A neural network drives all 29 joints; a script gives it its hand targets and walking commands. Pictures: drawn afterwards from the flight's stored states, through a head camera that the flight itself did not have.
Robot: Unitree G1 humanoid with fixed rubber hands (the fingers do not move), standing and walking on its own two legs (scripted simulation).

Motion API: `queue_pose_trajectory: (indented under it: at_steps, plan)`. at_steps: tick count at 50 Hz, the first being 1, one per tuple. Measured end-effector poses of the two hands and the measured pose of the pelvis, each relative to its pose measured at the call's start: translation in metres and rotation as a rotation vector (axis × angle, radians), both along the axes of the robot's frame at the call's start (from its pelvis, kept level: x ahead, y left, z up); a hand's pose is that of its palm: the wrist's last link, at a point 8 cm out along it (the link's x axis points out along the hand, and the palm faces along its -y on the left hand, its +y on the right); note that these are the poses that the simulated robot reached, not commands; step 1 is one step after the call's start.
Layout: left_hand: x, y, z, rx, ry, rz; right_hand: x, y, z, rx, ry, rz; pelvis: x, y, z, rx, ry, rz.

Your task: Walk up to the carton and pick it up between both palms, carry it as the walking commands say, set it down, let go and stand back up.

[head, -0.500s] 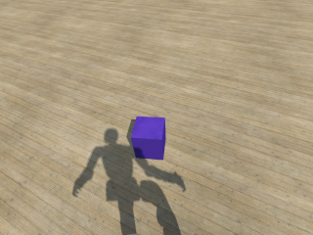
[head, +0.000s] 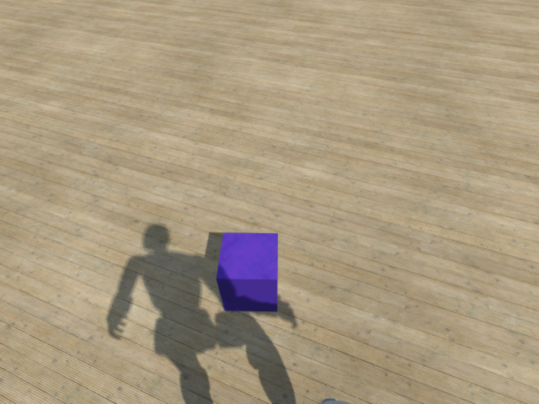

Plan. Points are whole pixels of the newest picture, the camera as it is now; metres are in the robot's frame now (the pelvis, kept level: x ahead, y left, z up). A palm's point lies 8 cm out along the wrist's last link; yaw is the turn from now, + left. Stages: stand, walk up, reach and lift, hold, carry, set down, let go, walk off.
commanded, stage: walk up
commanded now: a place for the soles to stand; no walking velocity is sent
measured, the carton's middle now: (250, 272) +0.72 +0.06 -0.64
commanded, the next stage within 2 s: none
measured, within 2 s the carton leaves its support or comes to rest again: neither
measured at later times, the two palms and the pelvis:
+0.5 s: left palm (26, 395) +0.20 +0.40 -0.11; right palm (443, 361) +0.21 -0.27 -0.08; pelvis +0.15 +0.07 +0.00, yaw -1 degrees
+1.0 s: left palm (86, 299) +0.36 +0.35 -0.10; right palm (412, 314) +0.29 -0.26 -0.10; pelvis +0.23 +0.06 +0.00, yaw -2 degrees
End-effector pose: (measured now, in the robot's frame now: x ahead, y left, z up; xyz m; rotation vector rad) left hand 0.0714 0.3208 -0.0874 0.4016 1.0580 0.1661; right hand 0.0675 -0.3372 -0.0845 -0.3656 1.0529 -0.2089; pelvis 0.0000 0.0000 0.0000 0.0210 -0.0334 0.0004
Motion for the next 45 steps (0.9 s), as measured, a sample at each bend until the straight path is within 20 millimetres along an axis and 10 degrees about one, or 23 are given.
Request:
queue_pose_trajectory:
  at_steps: [5, 13, 20, 31, 45]
  plan:
    - [0.039, 0.014, 0.005, 0.068, -0.056, 0.01, 0.022, 0.002, -0.027, 0.012, 0.074, -0.012, 0.037, 0.0, -0.013, -0.031, -0.007, 0.019]
    - [0.04, 0.049, 0.02, 0.078, 0.027, 0.096, 0.098, 0.048, -0.016, 0.057, 0.072, 0.079, 0.081, 0.027, 0.004, -0.026, -0.007, 0.027]
    - [0.071, 0.086, -0.013, 0.05, 0.102, 0.113, 0.142, 0.069, -0.011, -0.027, 0.015, 0.064, 0.126, 0.064, -0.013, -0.009, 0.005, 0.007]
    - [0.199, 0.067, -0.015, -0.018, 0.052, -0.012, 0.138, 0.059, 0.004, -0.08, 0.081, -0.065, 0.178, 0.07, -0.002, -0.008, 0.0, -0.036]
    - [0.284, 0.037, -0.014, -0.043, -0.013, -0.009, 0.204, 0.084, -0.025, 0.01, 0.101, -0.051, 0.222, 0.059, -0.002, -0.01, 0.018, -0.048]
